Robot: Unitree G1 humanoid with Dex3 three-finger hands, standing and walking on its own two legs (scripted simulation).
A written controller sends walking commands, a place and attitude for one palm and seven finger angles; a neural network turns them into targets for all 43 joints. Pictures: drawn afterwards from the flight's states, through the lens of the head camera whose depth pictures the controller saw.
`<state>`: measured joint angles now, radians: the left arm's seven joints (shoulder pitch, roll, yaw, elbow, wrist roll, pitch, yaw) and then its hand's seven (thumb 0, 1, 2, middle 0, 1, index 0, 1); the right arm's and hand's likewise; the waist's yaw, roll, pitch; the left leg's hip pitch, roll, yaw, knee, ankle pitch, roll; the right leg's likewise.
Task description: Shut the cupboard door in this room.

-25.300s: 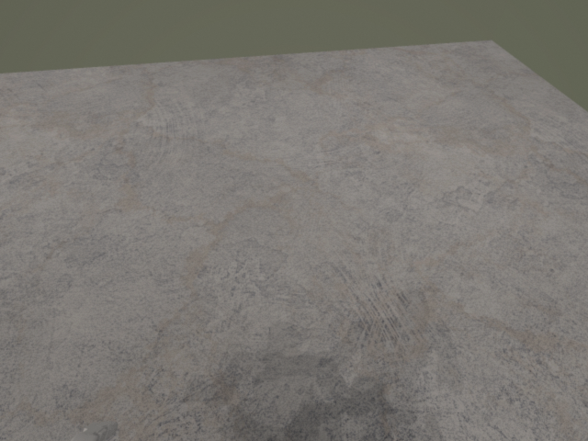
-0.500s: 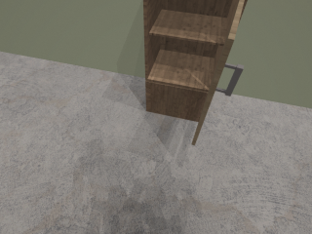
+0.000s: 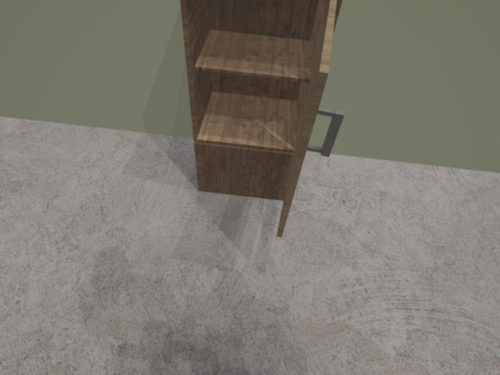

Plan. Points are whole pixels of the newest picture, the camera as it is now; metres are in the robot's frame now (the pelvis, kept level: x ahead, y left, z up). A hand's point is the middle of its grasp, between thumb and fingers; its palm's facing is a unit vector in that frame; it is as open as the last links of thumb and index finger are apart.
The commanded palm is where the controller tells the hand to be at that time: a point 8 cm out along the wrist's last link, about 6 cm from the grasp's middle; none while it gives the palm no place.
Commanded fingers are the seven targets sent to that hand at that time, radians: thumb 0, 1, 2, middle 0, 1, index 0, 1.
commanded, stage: stand and wait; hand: left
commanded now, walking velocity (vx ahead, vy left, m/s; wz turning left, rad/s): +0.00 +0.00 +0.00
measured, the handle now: (323, 132) +0.64 -0.13 +0.02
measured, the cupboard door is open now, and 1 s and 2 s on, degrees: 82 82 82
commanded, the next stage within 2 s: look at it before walking up in 0.42 s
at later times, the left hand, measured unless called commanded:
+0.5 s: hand out of the picture +0.00 +0.17 -0.17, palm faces +0.02 -0.99 -0.16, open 7.4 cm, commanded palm none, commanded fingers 0.00 0.90 0.90 -0.20 -0.30 -0.20 -0.30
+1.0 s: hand out of the picture +0.03 +0.19 -0.17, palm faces +0.00 -0.98 -0.20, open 7.4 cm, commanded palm none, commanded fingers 0.00 0.90 0.90 -0.20 -0.30 -0.20 -0.30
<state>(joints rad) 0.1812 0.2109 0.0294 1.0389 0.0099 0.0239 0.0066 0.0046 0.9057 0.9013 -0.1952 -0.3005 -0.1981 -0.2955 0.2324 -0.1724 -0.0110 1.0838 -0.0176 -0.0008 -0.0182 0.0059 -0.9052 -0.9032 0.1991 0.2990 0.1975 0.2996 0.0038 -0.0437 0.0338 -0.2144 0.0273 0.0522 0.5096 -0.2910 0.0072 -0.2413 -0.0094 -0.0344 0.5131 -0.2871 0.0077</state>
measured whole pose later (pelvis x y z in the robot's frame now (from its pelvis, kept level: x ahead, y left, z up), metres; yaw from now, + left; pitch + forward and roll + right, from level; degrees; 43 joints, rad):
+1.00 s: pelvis +0.02 +0.01 +0.01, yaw +0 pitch -1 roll +0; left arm 0.25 0.19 0.00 1.13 0.01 -0.02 0.02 0.00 0.91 0.90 -0.19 -0.30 -0.20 -0.30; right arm 0.25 -0.17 -0.01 1.15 -0.01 -0.03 -0.03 0.00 -0.90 -0.90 0.20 0.30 0.20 0.30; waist 0.00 -0.01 0.04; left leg -0.12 0.01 0.07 0.39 -0.26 0.01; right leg -0.14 -0.03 -0.03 0.39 -0.23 0.02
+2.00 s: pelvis +0.01 -0.01 +0.00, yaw -21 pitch +1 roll +0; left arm 0.25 0.21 0.06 0.95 0.02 0.03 0.00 0.01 0.90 0.90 -0.20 -0.30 -0.20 -0.30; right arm 0.05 -0.24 -0.05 0.93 -0.01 0.04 -0.02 0.01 -0.90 -0.90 0.20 0.30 0.20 0.30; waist 0.05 -0.02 0.10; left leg -0.41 0.04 -0.02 0.87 -0.45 -0.07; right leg -0.29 0.07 0.12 0.48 -0.21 -0.03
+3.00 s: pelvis +0.02 +0.05 -0.01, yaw -58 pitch +0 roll -1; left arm 0.18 0.25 0.07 0.90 0.01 0.07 -0.02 0.01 0.90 0.90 -0.20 -0.30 -0.20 -0.30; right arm 0.15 -0.22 -0.04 0.87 -0.02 0.00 -0.01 0.01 -0.90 -0.90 0.20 0.30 0.20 0.30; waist 0.01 -0.05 0.08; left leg -0.31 0.05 0.07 0.61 -0.30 -0.02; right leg -0.37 0.05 0.13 0.63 -0.30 0.02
